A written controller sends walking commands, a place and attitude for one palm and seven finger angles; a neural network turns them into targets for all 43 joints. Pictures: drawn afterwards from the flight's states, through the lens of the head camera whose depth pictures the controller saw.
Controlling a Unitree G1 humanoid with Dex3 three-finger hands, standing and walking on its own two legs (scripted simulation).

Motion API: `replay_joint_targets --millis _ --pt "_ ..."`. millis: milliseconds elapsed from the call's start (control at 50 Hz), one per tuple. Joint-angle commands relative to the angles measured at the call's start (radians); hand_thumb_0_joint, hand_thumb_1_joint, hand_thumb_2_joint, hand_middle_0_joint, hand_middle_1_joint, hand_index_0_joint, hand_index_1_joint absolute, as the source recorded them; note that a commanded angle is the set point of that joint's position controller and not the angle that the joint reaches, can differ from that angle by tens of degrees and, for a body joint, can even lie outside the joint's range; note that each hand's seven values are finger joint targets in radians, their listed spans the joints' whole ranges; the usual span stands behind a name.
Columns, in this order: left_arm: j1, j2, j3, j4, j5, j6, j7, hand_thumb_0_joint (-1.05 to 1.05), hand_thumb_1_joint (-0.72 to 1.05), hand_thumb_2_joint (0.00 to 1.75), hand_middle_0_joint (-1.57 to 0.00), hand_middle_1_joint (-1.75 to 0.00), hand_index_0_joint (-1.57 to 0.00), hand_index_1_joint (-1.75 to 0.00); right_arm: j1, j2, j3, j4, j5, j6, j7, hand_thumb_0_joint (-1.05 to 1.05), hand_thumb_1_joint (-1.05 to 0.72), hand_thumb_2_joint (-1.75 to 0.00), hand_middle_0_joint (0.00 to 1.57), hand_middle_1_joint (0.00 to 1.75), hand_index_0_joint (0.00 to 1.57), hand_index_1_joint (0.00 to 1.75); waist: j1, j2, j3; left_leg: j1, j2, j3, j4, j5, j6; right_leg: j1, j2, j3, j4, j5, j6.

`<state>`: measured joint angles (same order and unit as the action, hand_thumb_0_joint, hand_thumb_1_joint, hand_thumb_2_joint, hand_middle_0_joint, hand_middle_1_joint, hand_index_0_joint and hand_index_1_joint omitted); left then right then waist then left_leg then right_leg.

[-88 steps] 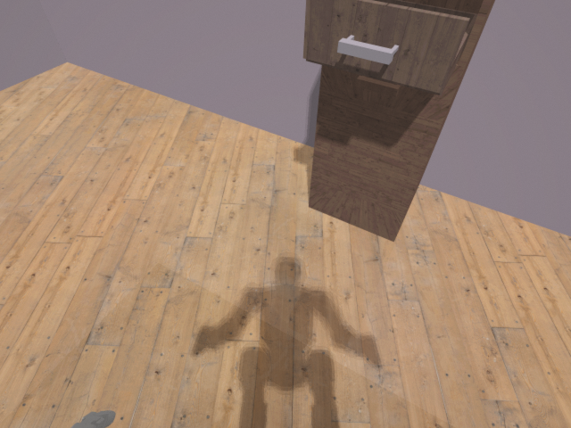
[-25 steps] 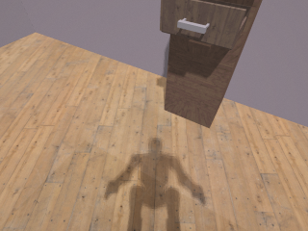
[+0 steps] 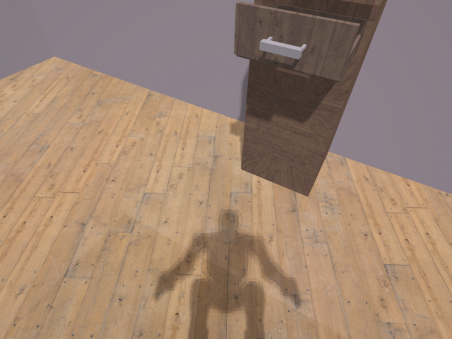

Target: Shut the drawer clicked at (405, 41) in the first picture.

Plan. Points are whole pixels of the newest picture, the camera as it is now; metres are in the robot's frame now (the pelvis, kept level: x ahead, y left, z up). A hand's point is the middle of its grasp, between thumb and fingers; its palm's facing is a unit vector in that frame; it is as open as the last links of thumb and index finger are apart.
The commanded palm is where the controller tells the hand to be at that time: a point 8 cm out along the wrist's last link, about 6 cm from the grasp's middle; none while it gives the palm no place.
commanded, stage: walk to a spot facing it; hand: left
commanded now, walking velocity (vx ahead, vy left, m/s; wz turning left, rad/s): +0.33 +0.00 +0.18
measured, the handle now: (283, 46) +0.92 -0.13 +0.12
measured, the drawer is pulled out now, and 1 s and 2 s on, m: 0.20 0.20 0.20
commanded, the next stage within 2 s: turn to face it in 0.32 s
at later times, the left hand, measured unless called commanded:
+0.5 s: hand out of the picture +0.16 +0.21 -0.19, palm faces +0.01 -0.99 -0.15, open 7.4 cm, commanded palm none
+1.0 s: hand (151, 254) +0.35 +0.21 -0.18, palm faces -0.16 -0.97 -0.21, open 7.4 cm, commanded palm none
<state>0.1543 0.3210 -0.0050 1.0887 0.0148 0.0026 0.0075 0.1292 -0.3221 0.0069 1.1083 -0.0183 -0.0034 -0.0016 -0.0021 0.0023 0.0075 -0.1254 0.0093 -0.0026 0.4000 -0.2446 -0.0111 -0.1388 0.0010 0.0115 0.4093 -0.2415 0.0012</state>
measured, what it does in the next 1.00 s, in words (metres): walks ahead: right foot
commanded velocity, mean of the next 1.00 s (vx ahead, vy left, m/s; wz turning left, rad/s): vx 0.11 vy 0.00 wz -0.33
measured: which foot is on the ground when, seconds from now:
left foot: down 0.00-0.64, up 0.66-1.00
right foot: down 0.00-0.20, up 0.22-0.62, down 0.64-1.00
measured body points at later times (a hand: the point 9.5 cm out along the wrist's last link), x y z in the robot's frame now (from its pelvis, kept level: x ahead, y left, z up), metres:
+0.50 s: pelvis +0.14 +0.04 -0.01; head +0.16 +0.06 +0.44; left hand +0.16 +0.27 -0.17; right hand +0.01 -0.16 -0.14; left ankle +0.01 +0.12 -0.74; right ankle +0.23 -0.10 -0.69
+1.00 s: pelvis +0.24 +0.04 -0.02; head +0.26 +0.04 +0.43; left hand +0.36 +0.26 -0.16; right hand +0.32 -0.22 -0.14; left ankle +0.29 +0.18 -0.73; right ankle +0.30 -0.07 -0.74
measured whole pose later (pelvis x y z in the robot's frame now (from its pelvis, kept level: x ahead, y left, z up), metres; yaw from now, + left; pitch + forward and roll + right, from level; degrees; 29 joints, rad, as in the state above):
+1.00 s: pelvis +0.24 +0.04 -0.02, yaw -14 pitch +0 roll +0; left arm 0.20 0.19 0.07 0.95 0.03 0.03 0.00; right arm 0.08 -0.18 -0.04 0.90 -0.01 0.00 -0.02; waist 0.04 -0.02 0.04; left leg -0.38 0.06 0.02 0.74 -0.41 -0.05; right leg -0.40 0.07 0.03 0.53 -0.14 -0.05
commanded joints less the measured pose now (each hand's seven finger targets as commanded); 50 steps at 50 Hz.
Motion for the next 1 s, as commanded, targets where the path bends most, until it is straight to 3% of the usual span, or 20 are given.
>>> replay_joint_targets --millis 0,80,140,160,180,200,240,280,340,460,540,580,600,620,640,700,740,800,920,980 --pt "0.101 0.138 0.038 -0.035 0.008 0.000 -0.007 0.00 0.90 0.90 -0.20 -0.30 -0.20 -0.30 0.028 -0.072 -0.017 -0.046 -0.006 -0.001 0.003 0.00 -0.90 -0.90 0.20 0.30 0.20 0.30 0.031 -0.121 0.105 -0.206 0.021 -0.019 0.050 -0.229 0.021 -0.037 -0.157 0.216 -0.169 -0.372 -0.066" --pt "0.186 0.146 0.064 -0.039 0.007 -0.023 0.001 0.00 0.90 0.90 -0.20 -0.30 -0.20 -0.30 0.043 -0.047 -0.027 -0.084 -0.004 -0.018 0.004 0.00 -0.90 -0.90 0.20 0.30 0.20 0.30 0.039 -0.164 0.126 -0.328 0.036 0.033 0.257 -0.208 0.021 0.033 -0.287 0.331 -0.214 -0.290 -0.172" --pt "0.153 0.107 0.066 -0.054 0.004 -0.032 0.001 0.00 0.90 0.90 -0.20 -0.30 -0.20 -0.30 0.164 -0.003 -0.031 -0.056 0.005 -0.037 0.006 0.00 -0.90 -0.90 0.20 0.30 0.20 0.30 -0.023 -0.081 0.084 -0.116 0.043 0.059 0.068 -0.121 0.032 -0.058 -0.241 0.169 -0.060 -0.084 -0.143" --pt "0.129 0.064 0.059 -0.064 0.000 -0.028 -0.001 0.00 0.90 0.90 -0.20 -0.30 -0.20 -0.30 0.261 -0.013 -0.036 -0.024 0.005 -0.044 0.000 0.00 -0.90 -0.90 0.20 0.30 0.20 0.30 -0.061 0.009 0.078 0.034 0.063 -0.010 -0.028 -0.078 0.050 -0.177 -0.148 0.065 0.077 -0.089 -0.094" --pt "0.121 -0.002 0.047 -0.086 -0.006 -0.026 -0.009 0.00 0.90 0.90 -0.20 -0.30 -0.20 -0.30 0.381 -0.098 -0.061 0.013 -0.008 -0.051 -0.011 0.00 -0.90 -0.90 0.20 0.30 0.20 0.30 -0.097 0.241 0.053 0.179 0.247 -0.287 -0.129 -0.080 0.129 -0.365 -0.018 -0.077 0.369 -0.143 -0.030" --pt "0.054 -0.022 0.038 -0.120 0.005 -0.037 -0.003 0.00 0.90 0.90 -0.20 -0.30 -0.20 -0.30 0.462 -0.113 -0.069 0.037 -0.007 -0.049 -0.018 0.00 -0.90 -0.90 0.20 0.30 0.20 0.30 -0.113 0.289 0.101 0.220 0.367 -0.435 -0.209 0.032 0.188 -0.525 0.013 -0.085 0.556 -0.339 -0.016" --pt "0.040 -0.012 0.050 -0.109 0.010 -0.041 0.001 0.00 0.90 0.90 -0.20 -0.30 -0.20 -0.30 0.450 -0.030 -0.045 0.032 0.001 -0.055 -0.029 0.00 -0.90 -0.90 0.20 0.30 0.20 0.30 -0.088 0.119 0.162 0.176 0.372 -0.378 -0.177 0.258 0.228 -0.578 -0.070 -0.009 0.701 -0.250 -0.025" --pt "0.066 -0.053 0.050 -0.084 0.009 -0.041 -0.012 0.00 0.90 0.90 -0.20 -0.30 -0.20 -0.30 0.409 0.007 -0.036 0.018 0.000 -0.071 -0.036 0.00 -0.90 -0.90 0.20 0.30 0.20 0.30 -0.052 0.055 0.161 0.156 0.323 -0.244 -0.161 0.439 0.210 -0.552 -0.100 -0.020 0.731 -0.173 -0.010" --pt "0.108 -0.093 0.049 -0.069 0.007 -0.023 -0.020 0.00 0.90 0.90 -0.20 -0.30 -0.20 -0.30 0.401 0.038 -0.037 0.029 0.007 -0.083 -0.043 0.00 -0.90 -0.90 0.20 0.30 0.20 0.30 -0.016 0.100 0.133 0.145 0.256 -0.089 -0.177 0.489 0.176 -0.528 -0.096 -0.050 0.711 -0.063 0.005" --pt "0.006 -0.141 0.044 -0.109 0.001 -0.015 -0.024 0.00 0.90 0.90 -0.20 -0.30 -0.20 -0.30 0.418 0.074 -0.037 0.055 0.003 -0.081 -0.052 0.00 -0.90 -0.90 0.20 0.30 0.20 0.30 -0.021 0.139 0.174 0.095 0.198 0.094 -0.157 0.695 0.125 -0.410 -0.043 -0.155 0.372 0.080 -0.016" --pt "0.127 -0.102 0.067 -0.087 0.010 -0.015 -0.019 0.00 0.90 0.90 -0.20 -0.30 -0.20 -0.30 0.362 0.019 -0.064 0.039 0.010 -0.069 -0.061 0.00 -0.90 -0.90 0.20 0.30 0.20 0.30 0.047 0.138 0.093 0.117 0.246 0.137 0.045 0.860 0.117 -0.215 0.006 -0.159 0.270 0.128 -0.055" --pt "0.280 -0.053 0.086 -0.052 0.017 -0.026 -0.014 0.00 0.90 0.90 -0.20 -0.30 -0.20 -0.30 0.332 0.010 -0.069 0.016 0.014 -0.062 -0.058 0.00 -0.90 -0.90 0.20 0.30 0.20 0.30 0.121 0.092 0.025 0.038 0.225 0.152 0.308 0.778 0.078 0.006 0.012 -0.156 0.168 0.194 -0.073" --pt "0.375 0.025 0.106 -0.031 0.023 -0.041 -0.005 0.00 0.90 0.90 -0.20 -0.30 -0.20 -0.30 0.346 0.037 -0.069 0.001 0.023 -0.057 -0.050 0.00 -0.90 -0.90 0.20 0.30 0.20 0.30 0.155 -0.058 -0.067 -0.119 0.149 0.178 0.630 0.437 0.032 0.190 -0.158 0.044 0.117 0.474 -0.150" --pt "0.415 0.100 0.119 -0.029 0.006 -0.049 0.006 0.00 0.90 0.90 -0.20 -0.30 -0.20 -0.30 0.402 0.098 -0.062 -0.021 0.032 -0.060 -0.048 0.00 -0.90 -0.90 0.20 0.30 0.20 0.30 0.110 -0.233 -0.188 -0.328 -0.027 0.140 1.004 -0.344 -0.012 0.311 -0.431 0.468 0.046 0.938 -0.297" --pt "0.350 0.098 0.119 -0.060 -0.013 -0.037 0.018 0.00 0.90 0.90 -0.20 -0.30 -0.20 -0.30 0.349 0.073 -0.068 -0.044 0.033 -0.048 -0.058 0.00 -0.90 -0.90 0.20 0.30 0.20 0.30 0.098 -0.144 -0.177 -0.314 0.018 -0.015 1.037 -0.348 0.003 0.212 -0.432 0.450 -0.017 0.852 -0.345" --pt "0.101 0.017 0.099 -0.137 -0.007 -0.016 0.029 0.00 0.90 0.90 -0.20 -0.30 -0.20 -0.30 0.220 0.088 -0.062 -0.084 0.007 -0.014 -0.039 0.00 -0.90 -0.90 0.20 0.30 0.20 0.30 0.022 -0.053 0.000 -0.320 0.114 -0.018 0.932 -0.218 -0.010 -0.166 -0.322 0.324 -0.129 0.251 -0.271" --pt "0.030 0.012 0.098 -0.164 0.007 -0.014 0.032 0.00 0.90 0.90 -0.20 -0.30 -0.20 -0.30 0.240 0.112 -0.061 -0.090 0.000 0.010 -0.035 0.00 -0.90 -0.90 0.20 0.30 0.20 0.30 -0.026 0.000 -0.006 -0.234 0.112 0.002 0.778 -0.214 -0.024 -0.294 -0.270 0.236 -0.143 0.183 -0.220" --pt "0.032 0.032 0.103 -0.171 0.015 -0.001 0.016 0.00 0.90 0.90 -0.20 -0.30 -0.20 -0.30 0.207 0.105 -0.062 -0.124 -0.002 0.028 -0.028 0.00 -0.90 -0.90 0.20 0.30 0.20 0.30 -0.021 -0.080 -0.004 -0.208 0.078 0.038 0.605 -0.171 -0.033 -0.350 -0.206 0.233 -0.168 -0.008 -0.193" --pt "0.062 0.059 0.119 -0.206 0.018 0.012 0.001 0.00 0.90 0.90 -0.20 -0.30 -0.20 -0.30 0.107 0.066 -0.069 -0.203 0.008 0.008 -0.026 0.00 -0.90 -0.90 0.20 0.30 0.20 0.30 0.012 -0.144 -0.049 -0.204 0.031 0.050 0.361 -0.180 -0.033 -0.235 -0.173 0.322 -0.113 0.006 -0.182" --pt "0.045 0.060 0.122 -0.227 0.009 0.021 -0.001 0.00 0.90 0.90 -0.20 -0.30 -0.20 -0.30 0.141 0.052 -0.073 -0.206 0.013 -0.002 -0.033 0.00 -0.90 -0.90 0.20 0.30 0.20 0.30 -0.014 -0.149 -0.073 -0.056 0.012 0.062 0.150 -0.085 -0.027 -0.259 -0.142 0.320 -0.061 0.051 -0.132"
